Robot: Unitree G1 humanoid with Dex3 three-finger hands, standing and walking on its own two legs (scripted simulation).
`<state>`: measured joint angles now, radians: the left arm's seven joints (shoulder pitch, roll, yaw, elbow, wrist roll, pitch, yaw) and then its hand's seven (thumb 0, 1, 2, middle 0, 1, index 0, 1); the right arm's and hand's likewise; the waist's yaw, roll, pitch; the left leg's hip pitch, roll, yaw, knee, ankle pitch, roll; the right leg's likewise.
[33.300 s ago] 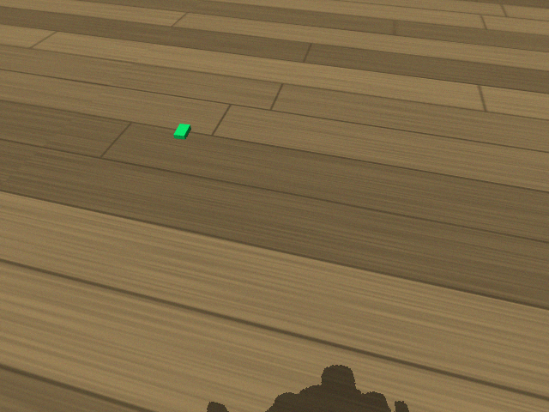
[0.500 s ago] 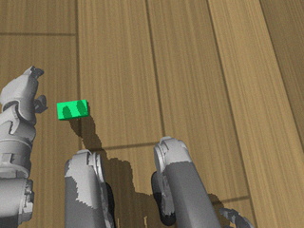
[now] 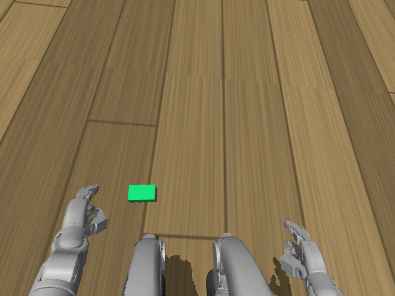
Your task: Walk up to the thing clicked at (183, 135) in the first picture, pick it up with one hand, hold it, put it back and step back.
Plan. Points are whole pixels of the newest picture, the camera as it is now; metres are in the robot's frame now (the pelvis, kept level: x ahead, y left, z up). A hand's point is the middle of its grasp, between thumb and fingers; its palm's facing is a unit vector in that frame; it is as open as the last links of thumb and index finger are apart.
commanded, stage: home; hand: left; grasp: from above
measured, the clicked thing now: (142, 193) +0.51 +0.18 -0.58
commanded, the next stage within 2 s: none
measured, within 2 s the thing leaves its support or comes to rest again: neither
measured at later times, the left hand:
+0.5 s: hand (66, 239) +0.23 +0.19 +0.07, palm faces +0.09 -0.97 -0.22, open 7.4 cm
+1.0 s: hand (64, 244) +0.22 +0.19 +0.08, palm faces +0.08 -0.97 -0.21, open 7.4 cm
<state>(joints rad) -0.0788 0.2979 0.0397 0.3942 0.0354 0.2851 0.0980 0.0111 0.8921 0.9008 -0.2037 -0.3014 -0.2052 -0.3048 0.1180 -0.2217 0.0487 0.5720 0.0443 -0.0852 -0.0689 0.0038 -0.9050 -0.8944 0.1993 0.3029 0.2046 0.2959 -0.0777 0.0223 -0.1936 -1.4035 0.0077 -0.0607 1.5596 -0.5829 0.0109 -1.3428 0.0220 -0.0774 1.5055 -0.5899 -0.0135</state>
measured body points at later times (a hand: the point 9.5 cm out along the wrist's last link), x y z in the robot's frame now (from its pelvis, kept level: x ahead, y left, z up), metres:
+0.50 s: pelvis +0.07 +0.01 +0.12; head +0.09 +0.02 +0.57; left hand +0.22 +0.24 +0.09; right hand +0.22 -0.23 +0.05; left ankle +0.07 +0.11 -0.56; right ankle +0.06 -0.12 -0.56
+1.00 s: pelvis +0.07 +0.01 +0.13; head +0.09 +0.01 +0.57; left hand +0.21 +0.25 +0.09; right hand +0.24 -0.23 +0.06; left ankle +0.07 +0.11 -0.56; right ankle +0.06 -0.12 -0.56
